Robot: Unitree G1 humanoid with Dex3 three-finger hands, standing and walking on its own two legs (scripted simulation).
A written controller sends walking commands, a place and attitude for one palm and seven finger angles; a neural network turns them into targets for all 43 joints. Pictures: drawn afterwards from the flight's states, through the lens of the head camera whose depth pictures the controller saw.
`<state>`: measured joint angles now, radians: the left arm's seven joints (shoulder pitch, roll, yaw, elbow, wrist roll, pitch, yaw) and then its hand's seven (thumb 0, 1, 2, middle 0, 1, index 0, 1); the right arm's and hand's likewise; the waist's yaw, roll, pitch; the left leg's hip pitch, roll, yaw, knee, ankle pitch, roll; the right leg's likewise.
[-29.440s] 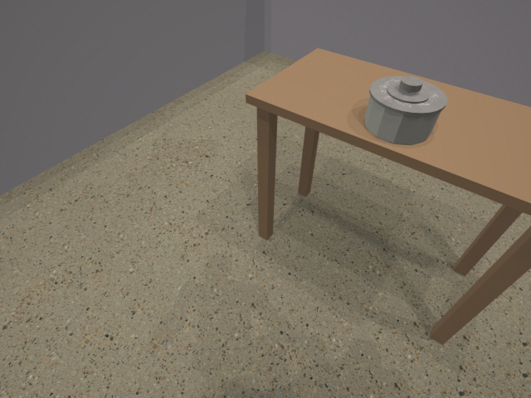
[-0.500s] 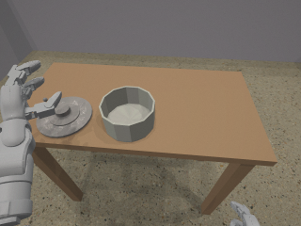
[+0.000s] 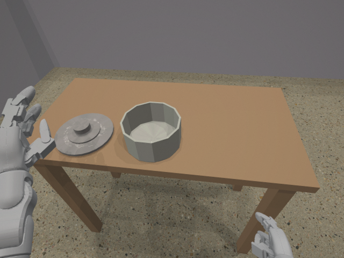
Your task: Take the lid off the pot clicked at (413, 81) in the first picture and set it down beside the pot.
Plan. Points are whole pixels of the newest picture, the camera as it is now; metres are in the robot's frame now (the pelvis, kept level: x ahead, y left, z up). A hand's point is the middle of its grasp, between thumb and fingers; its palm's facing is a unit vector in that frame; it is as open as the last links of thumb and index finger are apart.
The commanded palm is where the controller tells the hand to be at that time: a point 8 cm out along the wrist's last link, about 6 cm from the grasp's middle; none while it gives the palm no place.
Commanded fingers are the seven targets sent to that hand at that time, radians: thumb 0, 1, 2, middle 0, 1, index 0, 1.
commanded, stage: draw the hand back to the body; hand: left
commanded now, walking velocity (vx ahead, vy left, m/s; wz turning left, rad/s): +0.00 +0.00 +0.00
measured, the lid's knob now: (81, 126) +0.48 +0.35 +0.01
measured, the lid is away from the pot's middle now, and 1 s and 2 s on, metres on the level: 0.24 0.24 0.24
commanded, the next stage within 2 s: step back with the hand held close in 0.74 s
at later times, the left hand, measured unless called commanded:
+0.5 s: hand (26, 175) +0.20 +0.27 +0.18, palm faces +0.40 -0.86 -0.32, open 7.4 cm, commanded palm +0.14 +0.31 +0.19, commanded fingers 0.00 0.90 0.90 -0.20 -0.30 -0.20 -0.30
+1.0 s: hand (0, 178) +0.18 +0.29 +0.20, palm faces +0.43 -0.80 -0.41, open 7.4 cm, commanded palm +0.12 +0.32 +0.19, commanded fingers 0.00 0.90 0.90 -0.20 -0.30 -0.20 -0.30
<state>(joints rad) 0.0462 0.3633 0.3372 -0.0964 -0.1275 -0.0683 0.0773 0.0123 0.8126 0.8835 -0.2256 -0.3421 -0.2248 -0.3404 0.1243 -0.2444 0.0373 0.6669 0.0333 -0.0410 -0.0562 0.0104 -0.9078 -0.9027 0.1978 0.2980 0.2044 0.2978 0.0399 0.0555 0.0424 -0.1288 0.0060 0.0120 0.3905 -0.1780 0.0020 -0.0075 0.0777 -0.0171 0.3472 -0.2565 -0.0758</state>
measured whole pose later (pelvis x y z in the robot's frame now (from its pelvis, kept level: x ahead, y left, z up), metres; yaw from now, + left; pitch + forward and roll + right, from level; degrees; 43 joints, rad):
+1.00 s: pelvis -0.01 +0.04 +0.00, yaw +0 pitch -3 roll -2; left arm 0.49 0.40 0.41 -0.54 -0.08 -0.17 0.09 0.02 0.89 0.90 -0.21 -0.30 -0.21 -0.30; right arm 0.16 -0.22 0.03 0.60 0.01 -0.05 -0.03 0.01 -0.91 -0.90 0.20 0.30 0.21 0.30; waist 0.04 0.04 0.02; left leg -0.21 -0.01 0.02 0.45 -0.19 0.05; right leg -0.04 0.06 -0.02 0.33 -0.23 -0.02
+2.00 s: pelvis -0.13 +0.08 -0.02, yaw -2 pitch +3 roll -5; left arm 0.60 0.45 0.41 -0.72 -0.06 -0.26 0.11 0.01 0.89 0.90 -0.21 -0.30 -0.21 -0.30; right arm 0.15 -0.18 0.00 0.58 -0.01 -0.06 -0.04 0.01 -0.91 -0.90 0.20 0.30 0.21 0.30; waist 0.02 -0.01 0.02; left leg -0.57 0.03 0.08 0.51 -0.02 0.07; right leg -0.11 0.06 0.01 0.43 -0.39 0.03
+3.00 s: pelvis -0.25 +0.14 -0.01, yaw -1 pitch -1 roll -1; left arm 0.53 0.38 0.39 -0.61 -0.06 -0.18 0.15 0.02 0.89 0.90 -0.21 -0.30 -0.21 -0.30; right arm 0.24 -0.18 -0.01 0.61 0.01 -0.12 -0.05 0.01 -0.91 -0.90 0.20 0.30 0.20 0.30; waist -0.03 -0.07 0.02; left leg -0.29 -0.01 0.03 0.57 -0.27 0.04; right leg -0.26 0.02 0.00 0.68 -0.43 -0.01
